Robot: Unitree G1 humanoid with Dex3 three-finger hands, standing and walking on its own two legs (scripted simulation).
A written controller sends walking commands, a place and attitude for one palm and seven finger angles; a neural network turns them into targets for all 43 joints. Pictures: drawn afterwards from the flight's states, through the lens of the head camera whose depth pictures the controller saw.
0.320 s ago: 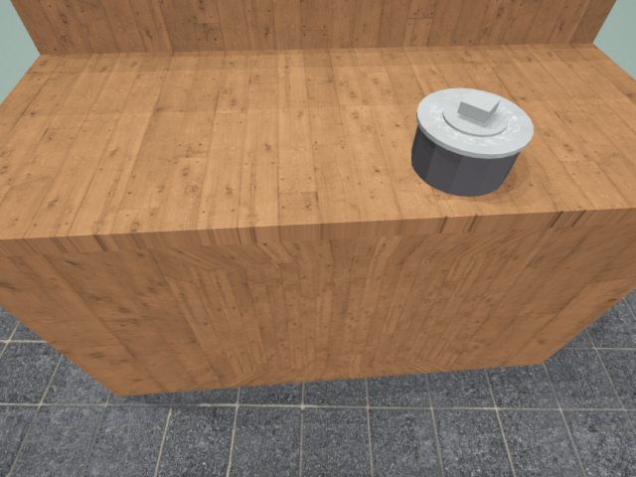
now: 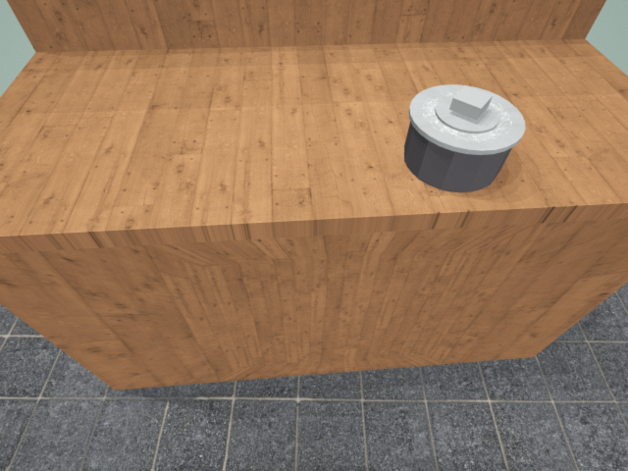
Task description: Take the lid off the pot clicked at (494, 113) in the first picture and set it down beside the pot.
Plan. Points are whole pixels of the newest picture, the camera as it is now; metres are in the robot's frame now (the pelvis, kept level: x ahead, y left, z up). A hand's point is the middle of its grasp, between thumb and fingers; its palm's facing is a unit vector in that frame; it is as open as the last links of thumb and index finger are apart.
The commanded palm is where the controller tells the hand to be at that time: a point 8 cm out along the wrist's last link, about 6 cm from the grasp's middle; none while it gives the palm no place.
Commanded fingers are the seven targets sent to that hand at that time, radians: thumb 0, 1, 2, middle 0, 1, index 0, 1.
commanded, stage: look at it before walking up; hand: left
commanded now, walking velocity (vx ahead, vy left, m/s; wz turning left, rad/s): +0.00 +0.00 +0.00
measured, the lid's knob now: (470, 102) +0.61 -0.20 +0.15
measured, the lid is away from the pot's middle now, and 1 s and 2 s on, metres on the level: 0.00 0.00 0.00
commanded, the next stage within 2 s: walk to a spot facing it in 0.32 s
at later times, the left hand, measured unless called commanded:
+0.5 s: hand out of the picture +0.04 +0.18 -0.17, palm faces +0.00 -0.98 -0.22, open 7.4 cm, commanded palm none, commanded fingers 0.00 0.90 0.90 -0.20 -0.30 -0.20 -0.30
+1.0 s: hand out of the picture +0.09 +0.17 -0.16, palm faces -0.20 -0.94 -0.26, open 7.4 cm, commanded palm none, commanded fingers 0.00 0.90 0.90 -0.20 -0.30 -0.20 -0.30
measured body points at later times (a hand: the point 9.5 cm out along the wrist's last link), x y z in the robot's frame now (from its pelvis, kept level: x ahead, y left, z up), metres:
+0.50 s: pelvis +0.01 -0.01 +0.00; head +0.04 -0.01 +0.45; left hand +0.04 +0.23 -0.15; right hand +0.03 -0.24 -0.16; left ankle +0.00 +0.10 -0.74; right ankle +0.01 -0.14 -0.74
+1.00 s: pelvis +0.01 -0.02 +0.00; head +0.07 -0.05 +0.45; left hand +0.10 +0.22 -0.14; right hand +0.07 -0.30 -0.14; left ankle +0.03 +0.14 -0.68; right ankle +0.00 -0.12 -0.74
